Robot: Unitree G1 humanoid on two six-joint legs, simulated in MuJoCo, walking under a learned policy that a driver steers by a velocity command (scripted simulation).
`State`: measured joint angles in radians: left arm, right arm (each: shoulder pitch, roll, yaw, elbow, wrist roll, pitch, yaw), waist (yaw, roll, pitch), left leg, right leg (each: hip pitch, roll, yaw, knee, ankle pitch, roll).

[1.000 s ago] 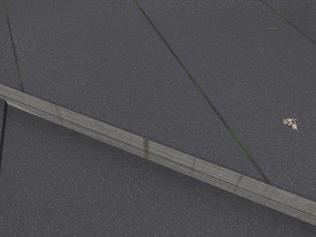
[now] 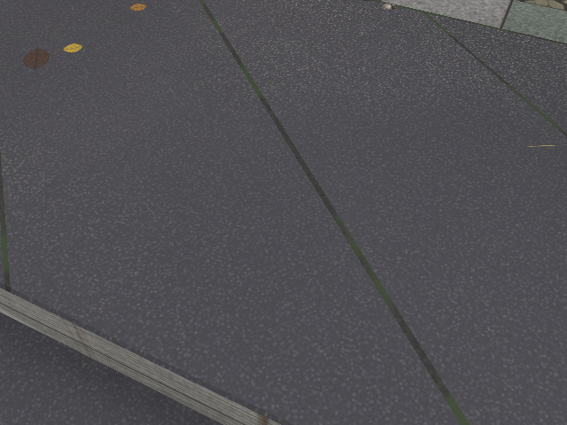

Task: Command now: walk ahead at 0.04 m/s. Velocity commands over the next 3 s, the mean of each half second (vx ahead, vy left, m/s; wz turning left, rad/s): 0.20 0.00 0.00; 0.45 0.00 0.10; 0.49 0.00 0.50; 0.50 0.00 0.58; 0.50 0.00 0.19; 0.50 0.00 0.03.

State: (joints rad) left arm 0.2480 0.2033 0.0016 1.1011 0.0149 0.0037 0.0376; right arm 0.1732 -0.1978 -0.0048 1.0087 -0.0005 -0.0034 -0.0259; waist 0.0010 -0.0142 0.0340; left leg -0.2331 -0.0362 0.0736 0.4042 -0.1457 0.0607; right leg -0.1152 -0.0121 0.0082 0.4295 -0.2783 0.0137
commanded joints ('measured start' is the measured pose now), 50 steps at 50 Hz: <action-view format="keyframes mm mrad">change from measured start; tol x32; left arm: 1 14 125 28 -12 0 -15 12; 21 160 160 52 26 9 -60 -3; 46 -718 -146 -95 -650 0 -50 -27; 50 11 9 -9 -445 -5 -6 -24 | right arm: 1 -71 -142 -39 -62 1 -20 -10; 20 -64 -92 -31 -61 -38 -60 36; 25 427 -267 -101 80 -20 -85 20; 50 280 -322 -61 35 57 -104 25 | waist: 1 -3 5 -8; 45 -64 -4 260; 50 231 190 -370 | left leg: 1 62 106 -135 -89 -51 6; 7 122 96 -109 -24 180 27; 15 -62 79 -142 -41 -388 43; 21 -229 34 -2 165 -206 37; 25 488 329 -513 -148 174 197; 35 269 246 -178 -202 441 164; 45 263 332 -247 -330 -122 112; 47 -115 249 -111 -578 173 127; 50 -55 252 -78 -12 1532 98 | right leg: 1 -110 -37 27 -85 60 -20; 17 -18 -125 220 -197 -306 -165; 21 113 -268 300 -168 115 -227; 24 -211 -28 -1 256 352 -104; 26 -564 36 -25 735 -266 -76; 37 -660 -37 -117 822 -80 -46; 43 -1756 -58 42 1895 -651 -156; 46 -1362 -103 -36 1422 -563 -172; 50 35 74 -116 931 -46 -157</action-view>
